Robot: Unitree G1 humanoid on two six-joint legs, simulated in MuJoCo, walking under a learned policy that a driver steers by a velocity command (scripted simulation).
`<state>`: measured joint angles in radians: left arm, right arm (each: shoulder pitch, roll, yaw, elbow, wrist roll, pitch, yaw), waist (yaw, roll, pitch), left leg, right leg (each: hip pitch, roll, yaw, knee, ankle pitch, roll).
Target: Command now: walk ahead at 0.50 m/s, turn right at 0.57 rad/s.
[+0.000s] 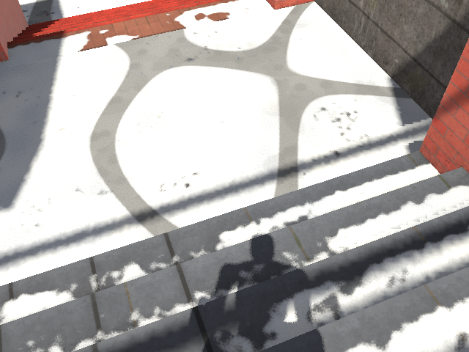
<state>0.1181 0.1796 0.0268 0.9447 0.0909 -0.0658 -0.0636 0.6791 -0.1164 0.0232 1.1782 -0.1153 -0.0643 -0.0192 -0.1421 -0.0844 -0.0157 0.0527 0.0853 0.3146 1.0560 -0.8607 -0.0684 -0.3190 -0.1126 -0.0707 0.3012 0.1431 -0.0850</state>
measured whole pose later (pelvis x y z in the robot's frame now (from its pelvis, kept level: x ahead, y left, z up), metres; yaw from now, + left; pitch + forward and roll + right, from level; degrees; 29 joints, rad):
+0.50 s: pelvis +0.29 +0.03 -0.20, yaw -11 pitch +1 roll -1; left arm 0.50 0.19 -0.02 0.99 0.06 -0.08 -0.09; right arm 0.28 -0.24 -0.02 0.94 -0.09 -0.09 0.08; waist 0.01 0.00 -0.03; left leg -0.34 0.00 0.04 0.57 -0.28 0.04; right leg -0.57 0.08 0.11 1.90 -0.76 -0.01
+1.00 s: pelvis +0.55 -0.04 -0.32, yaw -4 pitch +2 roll +5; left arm 0.02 0.19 -0.04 0.81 0.07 -0.07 -0.06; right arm 0.72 -0.09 0.04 1.08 -0.06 -0.07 0.03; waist -0.19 -0.08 -0.03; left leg -0.19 -0.11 -0.05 1.20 -0.84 0.03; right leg -0.37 -0.11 -0.04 0.24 0.41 -0.06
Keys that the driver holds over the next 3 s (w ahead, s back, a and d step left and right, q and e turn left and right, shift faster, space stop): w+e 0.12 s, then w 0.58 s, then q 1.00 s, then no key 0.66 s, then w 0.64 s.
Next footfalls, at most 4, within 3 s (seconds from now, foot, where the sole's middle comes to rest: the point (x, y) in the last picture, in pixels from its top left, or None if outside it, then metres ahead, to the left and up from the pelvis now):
0.42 left None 0.38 0.11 -0.96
1.00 right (264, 324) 0.69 -0.17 -1.13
1.50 left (188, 349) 0.64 0.12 -1.13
2.00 right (240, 320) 0.72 -0.08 -1.13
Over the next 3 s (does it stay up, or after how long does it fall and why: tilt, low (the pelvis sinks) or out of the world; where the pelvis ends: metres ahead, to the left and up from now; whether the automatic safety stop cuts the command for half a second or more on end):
stays up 0.83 0.08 -0.42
